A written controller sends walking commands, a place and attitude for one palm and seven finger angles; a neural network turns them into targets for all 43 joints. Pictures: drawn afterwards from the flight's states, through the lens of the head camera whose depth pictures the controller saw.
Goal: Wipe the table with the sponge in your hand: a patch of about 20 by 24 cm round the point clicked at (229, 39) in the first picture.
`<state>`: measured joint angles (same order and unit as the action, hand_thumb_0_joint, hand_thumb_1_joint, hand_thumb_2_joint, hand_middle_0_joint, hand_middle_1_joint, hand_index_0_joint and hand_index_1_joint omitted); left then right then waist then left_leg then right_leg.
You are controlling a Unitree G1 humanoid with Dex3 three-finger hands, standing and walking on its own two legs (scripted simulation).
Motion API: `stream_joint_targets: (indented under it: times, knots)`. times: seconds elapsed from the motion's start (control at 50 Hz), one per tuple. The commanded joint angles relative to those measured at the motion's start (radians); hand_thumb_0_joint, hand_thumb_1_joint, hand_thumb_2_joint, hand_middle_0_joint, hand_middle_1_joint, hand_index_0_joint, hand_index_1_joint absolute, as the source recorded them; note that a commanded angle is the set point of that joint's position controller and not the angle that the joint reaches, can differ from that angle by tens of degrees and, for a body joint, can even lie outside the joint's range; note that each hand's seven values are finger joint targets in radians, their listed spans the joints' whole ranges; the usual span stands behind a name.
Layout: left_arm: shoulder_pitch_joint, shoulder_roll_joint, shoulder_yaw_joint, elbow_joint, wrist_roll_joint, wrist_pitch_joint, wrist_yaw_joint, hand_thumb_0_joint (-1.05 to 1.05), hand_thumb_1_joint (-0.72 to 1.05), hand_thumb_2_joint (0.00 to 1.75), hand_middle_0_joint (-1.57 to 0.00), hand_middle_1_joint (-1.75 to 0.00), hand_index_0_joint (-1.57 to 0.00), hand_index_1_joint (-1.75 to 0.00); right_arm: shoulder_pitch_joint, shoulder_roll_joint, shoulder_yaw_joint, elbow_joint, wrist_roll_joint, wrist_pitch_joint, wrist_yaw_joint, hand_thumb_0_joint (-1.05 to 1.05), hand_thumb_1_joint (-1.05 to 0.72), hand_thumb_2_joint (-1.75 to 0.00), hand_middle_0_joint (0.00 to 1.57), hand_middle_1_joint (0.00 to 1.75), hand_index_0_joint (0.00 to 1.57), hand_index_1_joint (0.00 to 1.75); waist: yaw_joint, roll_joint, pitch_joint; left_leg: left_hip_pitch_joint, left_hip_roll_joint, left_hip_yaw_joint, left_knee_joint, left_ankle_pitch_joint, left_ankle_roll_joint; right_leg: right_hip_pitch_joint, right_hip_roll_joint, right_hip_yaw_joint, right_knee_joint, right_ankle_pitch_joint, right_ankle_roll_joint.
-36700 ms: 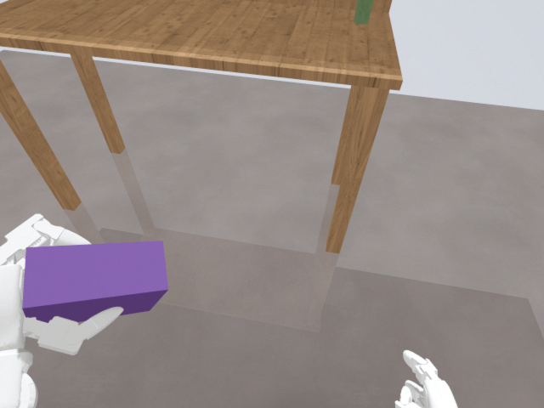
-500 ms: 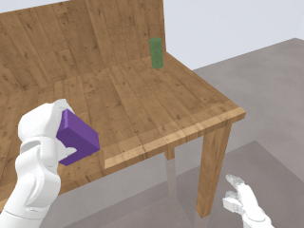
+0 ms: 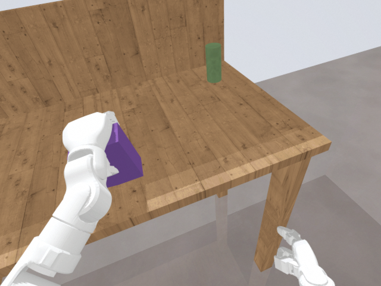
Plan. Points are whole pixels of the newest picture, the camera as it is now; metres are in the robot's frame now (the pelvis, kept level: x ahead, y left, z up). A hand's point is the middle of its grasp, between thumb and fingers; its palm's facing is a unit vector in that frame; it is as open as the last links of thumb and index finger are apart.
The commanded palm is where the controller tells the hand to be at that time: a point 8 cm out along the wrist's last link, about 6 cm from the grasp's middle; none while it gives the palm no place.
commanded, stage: wipe forward along the middle lane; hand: left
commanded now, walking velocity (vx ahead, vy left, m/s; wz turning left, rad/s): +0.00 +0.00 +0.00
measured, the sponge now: (113, 164) +0.32 +0.23 +0.12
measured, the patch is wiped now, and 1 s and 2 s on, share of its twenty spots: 1.00 1.00 1.00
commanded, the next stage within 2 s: slide back across to the first lane in 1.20 s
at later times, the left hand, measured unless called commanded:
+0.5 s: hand (107, 138) +0.36 +0.24 +0.16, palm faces +0.09 -0.05 -0.99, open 9.9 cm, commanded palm +0.32 +0.25 +0.20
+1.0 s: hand (104, 129) +0.39 +0.26 +0.16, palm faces +0.00 +0.00 -1.00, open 9.9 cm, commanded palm +0.37 +0.27 +0.19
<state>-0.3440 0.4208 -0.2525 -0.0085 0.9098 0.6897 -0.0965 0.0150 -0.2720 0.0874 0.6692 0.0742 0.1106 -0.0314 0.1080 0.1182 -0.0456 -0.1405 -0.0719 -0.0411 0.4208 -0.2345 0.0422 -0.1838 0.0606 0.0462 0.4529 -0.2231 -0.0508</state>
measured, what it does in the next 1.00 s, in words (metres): stands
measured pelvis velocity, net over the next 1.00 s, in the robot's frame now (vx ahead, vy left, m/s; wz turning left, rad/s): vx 0.01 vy -0.03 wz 0.01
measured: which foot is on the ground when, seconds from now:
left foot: down 0.00-1.00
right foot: down 0.00-1.00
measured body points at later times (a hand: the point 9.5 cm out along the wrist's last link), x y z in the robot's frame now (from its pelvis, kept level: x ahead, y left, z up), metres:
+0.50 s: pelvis +0.02 +0.00 +0.00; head +0.00 -0.06 +0.45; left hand +0.35 +0.24 +0.21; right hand +0.25 -0.21 -0.09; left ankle +0.00 +0.10 -0.74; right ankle +0.01 -0.09 -0.74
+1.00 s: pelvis +0.01 -0.03 +0.00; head +0.01 -0.07 +0.44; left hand +0.39 +0.26 +0.22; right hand +0.19 -0.28 -0.12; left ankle +0.00 +0.10 -0.74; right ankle +0.01 -0.09 -0.74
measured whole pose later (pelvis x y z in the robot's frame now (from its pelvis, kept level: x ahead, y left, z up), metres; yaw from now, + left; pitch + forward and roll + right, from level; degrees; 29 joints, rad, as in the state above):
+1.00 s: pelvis +0.01 -0.03 +0.00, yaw +1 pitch +2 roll +1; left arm -0.61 0.54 -0.14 0.52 0.94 0.46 -0.12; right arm 0.13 -0.32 0.05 0.70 0.07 0.12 -0.07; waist 0.03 0.10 -0.06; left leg -0.23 -0.04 -0.06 0.46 -0.26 0.01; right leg -0.26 0.10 0.02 0.47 -0.24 -0.09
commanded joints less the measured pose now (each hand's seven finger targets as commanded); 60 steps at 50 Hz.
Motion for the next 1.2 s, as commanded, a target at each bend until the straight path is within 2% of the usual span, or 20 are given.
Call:
stream_joint_targets:
  times: [0.0,0.12,0.18,0.22,0.28,0.3,0.36,0.38,0.42,0.46,0.48,0.6,0.72,0.78,0.82,0.88,1.04,1.08,1.12,1.18]
  knots:
    - [-0.349,0.123,0.065,-0.082,0.023,-0.004,0.025,0.0,0.1,1.3,-1.2,-1.6,-1.2,-1.6,-0.254,-0.09,-0.034,-0.19,0.001,-0.063,-0.005,0.0,-0.9,-0.9,0.2,0.3,0.2,0.3,-0.008,-0.142,-0.158,-0.028,0.039,0.003,-0.075,0.133,-0.002,0.081,-0.025,-0.014,-0.071,0.048,-0.024]
    - [-0.358,0.108,0.048,0.04,0.03,0.014,0.023,0.0,0.1,1.3,-1.2,-1.6,-1.2,-1.6,-0.237,-0.097,-0.036,-0.166,0.002,-0.055,-0.005,0.0,-0.9,-0.9,0.2,0.3,0.2,0.3,-0.018,-0.168,-0.151,-0.037,0.037,0.005,-0.069,0.148,-0.004,0.083,-0.027,-0.017,-0.072,0.085,-0.023]
    - [-0.372,0.143,0.07,0.057,0.041,0.019,0.015,0.0,0.1,1.3,-1.2,-1.6,-1.2,-1.6,-0.237,-0.104,-0.037,-0.166,0.002,-0.05,-0.003,0.0,-0.9,-0.9,0.2,0.3,0.2,0.3,-0.014,-0.15,-0.173,-0.033,0.035,0.003,-0.068,0.152,-0.005,0.091,-0.025,-0.005,-0.07,0.099,-0.026]
    - [-0.376,0.105,0.036,0.1,0.039,0.021,0.009,0.0,0.1,1.3,-1.2,-1.6,-1.2,-1.6,-0.227,-0.1,-0.036,-0.163,0.003,-0.052,-0.001,0.0,-0.9,-0.9,0.2,0.3,0.2,0.3,-0.021,-0.165,-0.171,-0.039,0.036,0.002,-0.06,0.176,-0.004,0.094,-0.028,-0.019,-0.061,0.13,-0.025]
    - [-0.353,0.177,0.093,0.113,0.049,0.014,0.0,0.0,0.1,1.3,-1.2,-1.6,-1.2,-1.6,-0.225,-0.109,-0.039,-0.163,-0.001,-0.051,0.002,0.0,-0.9,-0.9,0.2,0.3,0.2,0.3,-0.01,-0.17,-0.206,-0.043,0.032,0.005,-0.048,0.196,-0.003,0.127,-0.027,0.002,-0.052,0.182,-0.022]
    - [-0.367,0.135,0.058,0.105,0.046,0.012,-0.005,0.0,0.1,1.3,-1.2,-1.6,-1.2,-1.6,-0.228,-0.102,-0.037,-0.169,0.0,-0.053,0.003,0.0,-0.9,-0.9,0.2,0.3,0.2,0.3,-0.014,-0.181,-0.211,-0.048,0.028,0.011,-0.041,0.213,-0.001,0.136,-0.035,-0.011,-0.045,0.208,-0.019]
    - [-0.327,0.137,0.071,0.114,0.026,-0.011,-0.014,0.0,0.1,1.3,-1.2,-1.6,-1.2,-1.6,-0.215,-0.104,-0.04,-0.168,-0.001,-0.05,0.002,0.0,-0.9,-0.9,0.2,0.3,0.2,0.3,-0.017,-0.195,-0.195,-0.052,0.027,0.014,-0.033,0.228,0.0,0.14,-0.034,-0.009,-0.041,0.257,-0.013]
    - [-0.311,0.19,0.121,0.114,0.029,-0.016,-0.013,0.0,0.1,1.3,-1.2,-1.6,-1.2,-1.6,-0.213,-0.109,-0.042,-0.168,-0.002,-0.049,0.001,0.0,-0.9,-0.9,0.2,0.3,0.2,0.3,-0.013,-0.205,-0.196,-0.052,0.031,0.008,-0.034,0.222,0.002,0.14,-0.03,0.009,-0.045,0.252,-0.015]
    - [-0.313,0.153,0.088,0.135,0.027,-0.028,-0.015,0.0,0.1,1.3,-1.2,-1.6,-1.2,-1.6,-0.202,-0.107,-0.04,-0.167,-0.001,-0.05,-0.002,0.0,-0.9,-0.9,0.2,0.3,0.2,0.3,-0.023,-0.207,-0.176,-0.064,0.028,0.016,-0.029,0.225,0.002,0.135,-0.035,-0.002,-0.041,0.267,-0.011]
    - [-0.323,0.158,0.085,0.147,0.032,-0.037,-0.015,0.0,0.1,1.3,-1.2,-1.6,-1.2,-1.6,-0.199,-0.11,-0.042,-0.165,-0.001,-0.048,-0.006,0.0,-0.9,-0.9,0.2,0.3,0.2,0.3,-0.024,-0.196,-0.162,-0.066,0.025,0.019,-0.029,0.208,0.001,0.121,-0.036,0.0,-0.046,0.251,-0.009]
    - [-0.332,0.205,0.123,0.151,0.04,-0.04,-0.012,0.0,0.1,1.3,-1.2,-1.6,-1.2,-1.6,-0.194,-0.116,-0.044,-0.162,-0.001,-0.047,-0.006,0.0,-0.9,-0.9,0.2,0.3,0.2,0.3,-0.024,-0.183,-0.165,-0.064,0.027,0.012,-0.032,0.199,0.0,0.115,-0.031,0.019,-0.052,0.231,-0.015]
    - [-0.401,0.206,0.102,0.253,0.051,-0.064,-0.011,0.0,0.1,1.3,-1.2,-1.6,-1.2,-1.6,-0.164,-0.122,-0.046,-0.148,-0.001,-0.047,-0.021,0.0,-0.9,-0.9,0.2,0.3,0.2,0.3,-0.044,-0.19,-0.166,-0.089,0.022,0.023,-0.02,0.168,0.002,0.107,-0.043,0.014,-0.055,0.21,-0.006]
    - [-0.4,0.246,0.132,0.364,0.045,-0.125,-0.02,0.0,0.1,1.3,-1.2,-1.6,-1.2,-1.6,-0.115,-0.133,-0.052,-0.143,-0.001,-0.047,-0.032,0.0,-0.9,-0.9,0.2,0.3,0.2,0.3,-0.055,-0.213,-0.171,-0.129,0.018,0.029,-0.002,0.155,0.004,0.123,-0.048,0.03,-0.048,0.25,0.004]
    - [-0.419,0.319,0.188,0.391,0.05,-0.159,-0.023,0.0,0.1,1.3,-1.2,-1.6,-1.2,-1.6,-0.097,-0.143,-0.056,-0.142,-0.005,-0.045,-0.037,0.0,-0.9,-0.9,0.2,0.3,0.2,0.3,-0.051,-0.207,-0.174,-0.143,0.017,0.021,0.0,0.132,0.007,0.119,-0.049,0.057,-0.057,0.233,0.002]
    - [-0.462,0.287,0.15,0.425,0.051,-0.177,-0.023,0.0,0.1,1.3,-1.2,-1.6,-1.2,-1.6,-0.079,-0.141,-0.06,-0.138,-0.003,-0.044,-0.042,0.0,-0.9,-0.9,0.2,0.3,0.2,0.3,-0.069,-0.202,-0.163,-0.153,0.015,0.031,0.003,0.118,0.009,0.108,-0.053,0.042,-0.061,0.217,0.009]
    - [-0.468,0.356,0.206,0.459,0.055,-0.213,-0.021,0.0,0.1,1.3,-1.2,-1.6,-1.2,-1.6,-0.06,-0.15,-0.067,-0.135,-0.005,-0.043,-0.046,0.0,-0.9,-0.9,0.2,0.3,0.2,0.3,-0.06,-0.187,-0.172,-0.167,0.014,0.024,0.003,0.097,0.01,0.109,-0.054,0.071,-0.071,0.185,0.005]
    - [-0.533,0.367,0.199,0.579,0.06,-0.29,-0.006,0.0,0.1,1.3,-1.2,-1.6,-1.2,-1.6,0.005,-0.159,-0.08,-0.114,-0.003,-0.04,-0.054,0.0,-0.9,-0.9,0.2,0.3,0.2,0.3,-0.082,-0.215,-0.171,-0.205,0.011,0.031,0.01,0.069,0.016,0.105,-0.058,0.067,-0.08,0.174,0.014]
    - [-0.567,0.416,0.235,0.591,0.062,-0.308,-0.002,0.0,0.1,1.3,-1.2,-1.6,-1.2,-1.6,0.01,-0.164,-0.083,-0.109,-0.005,-0.037,-0.057,0.0,-0.9,-0.9,0.2,0.3,0.2,0.3,-0.077,-0.2,-0.183,-0.211,0.012,0.024,0.001,0.054,0.017,0.102,-0.059,0.079,-0.089,0.136,0.009]
    - [-0.621,0.403,0.208,0.636,0.074,-0.321,0.005,0.0,0.1,1.3,-1.2,-1.6,-1.2,-1.6,0.031,-0.164,-0.085,-0.094,-0.004,-0.036,-0.059,0.0,-0.9,-0.9,0.2,0.3,0.2,0.3,-0.094,-0.187,-0.17,-0.215,0.012,0.03,0.002,0.047,0.018,0.082,-0.057,0.066,-0.092,0.123,0.011]
    - [-0.623,0.4,0.214,0.653,0.072,-0.341,0.004,0.0,0.1,1.3,-1.2,-1.6,-1.2,-1.6,0.039,-0.163,-0.088,-0.099,-0.003,-0.036,-0.059,0.0,-0.9,-0.9,0.2,0.3,0.2,0.3,-0.086,-0.172,-0.199,-0.209,0.012,0.024,-0.003,0.064,0.02,0.095,-0.058,0.068,-0.095,0.145,0.006]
